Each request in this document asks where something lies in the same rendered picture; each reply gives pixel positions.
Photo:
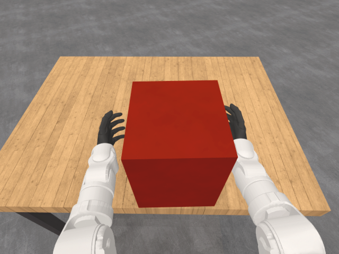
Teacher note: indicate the table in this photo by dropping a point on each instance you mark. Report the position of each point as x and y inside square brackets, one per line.
[45, 159]

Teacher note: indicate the carton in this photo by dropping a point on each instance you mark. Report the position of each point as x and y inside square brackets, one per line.
[178, 149]

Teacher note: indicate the robot left hand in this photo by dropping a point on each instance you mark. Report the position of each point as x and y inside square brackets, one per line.
[106, 133]

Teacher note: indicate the robot right hand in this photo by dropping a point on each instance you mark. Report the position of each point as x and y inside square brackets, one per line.
[236, 122]

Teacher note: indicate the left robot forearm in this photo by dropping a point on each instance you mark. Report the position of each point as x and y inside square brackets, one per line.
[94, 204]

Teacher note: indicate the robot right upper arm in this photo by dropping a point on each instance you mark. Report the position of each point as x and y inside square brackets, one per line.
[288, 235]

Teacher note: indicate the robot left upper arm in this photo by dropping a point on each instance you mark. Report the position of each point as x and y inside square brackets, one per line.
[93, 239]

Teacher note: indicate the right robot forearm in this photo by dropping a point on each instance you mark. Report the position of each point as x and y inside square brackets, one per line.
[259, 191]

